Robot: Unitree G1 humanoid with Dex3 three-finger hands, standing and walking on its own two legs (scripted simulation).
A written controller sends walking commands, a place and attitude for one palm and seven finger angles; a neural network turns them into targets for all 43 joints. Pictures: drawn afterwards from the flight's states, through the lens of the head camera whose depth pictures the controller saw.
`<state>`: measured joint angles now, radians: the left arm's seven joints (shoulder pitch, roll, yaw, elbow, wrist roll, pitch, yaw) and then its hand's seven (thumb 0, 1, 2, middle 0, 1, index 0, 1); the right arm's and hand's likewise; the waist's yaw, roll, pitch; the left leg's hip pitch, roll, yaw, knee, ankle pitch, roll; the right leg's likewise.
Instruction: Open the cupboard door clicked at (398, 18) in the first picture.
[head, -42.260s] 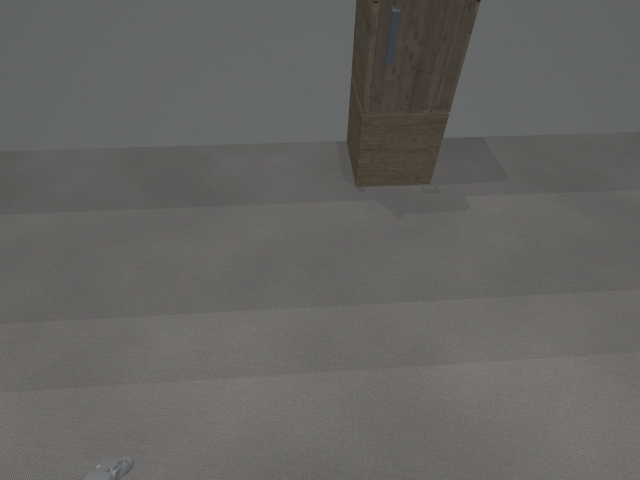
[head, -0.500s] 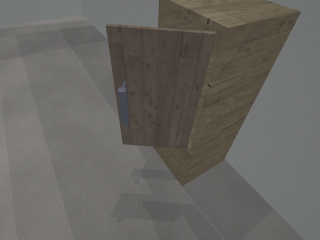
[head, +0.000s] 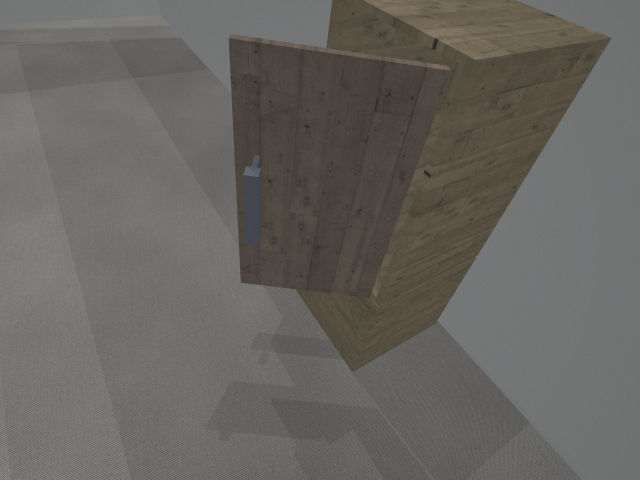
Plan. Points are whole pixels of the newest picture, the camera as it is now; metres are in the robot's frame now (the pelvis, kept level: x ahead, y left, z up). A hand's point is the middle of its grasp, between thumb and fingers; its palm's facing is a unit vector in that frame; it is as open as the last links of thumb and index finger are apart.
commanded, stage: shuffle to correct the standing spot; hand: left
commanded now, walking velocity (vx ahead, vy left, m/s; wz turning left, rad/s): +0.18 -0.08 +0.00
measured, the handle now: (254, 201) +0.61 +0.16 -0.03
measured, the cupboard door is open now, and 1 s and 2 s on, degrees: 54 54 54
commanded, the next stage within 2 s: come to a stop and stand still in 0.16 s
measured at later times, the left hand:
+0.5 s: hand (247, 454) +0.20 +0.10 -0.16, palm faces -0.06 -0.99 -0.15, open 7.3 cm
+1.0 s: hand out of the picture +0.01 +0.18 -0.17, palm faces +0.05 -0.98 -0.19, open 7.3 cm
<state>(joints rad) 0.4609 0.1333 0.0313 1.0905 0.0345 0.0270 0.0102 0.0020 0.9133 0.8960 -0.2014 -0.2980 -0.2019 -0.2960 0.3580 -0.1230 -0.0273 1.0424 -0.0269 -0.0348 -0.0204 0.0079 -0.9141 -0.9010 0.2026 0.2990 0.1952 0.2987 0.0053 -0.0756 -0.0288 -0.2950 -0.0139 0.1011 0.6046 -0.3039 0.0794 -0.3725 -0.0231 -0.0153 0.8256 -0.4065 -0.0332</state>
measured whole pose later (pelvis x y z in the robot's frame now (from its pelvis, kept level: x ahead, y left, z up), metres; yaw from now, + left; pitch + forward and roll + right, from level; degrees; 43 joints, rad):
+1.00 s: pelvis +0.02 -0.01 +0.01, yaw +0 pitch +0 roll +0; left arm 0.33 0.19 0.04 1.03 0.03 0.05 0.02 0.00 0.92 0.90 -0.20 -0.30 -0.20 -0.30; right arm 0.20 -0.14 -0.02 0.99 -0.02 0.00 -0.03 0.01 -0.93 -0.90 0.20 0.30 0.20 0.30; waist 0.02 -0.04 0.02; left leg -0.29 -0.04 0.15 0.41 -0.14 0.11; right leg -0.24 -0.05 -0.03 0.68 -0.44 0.01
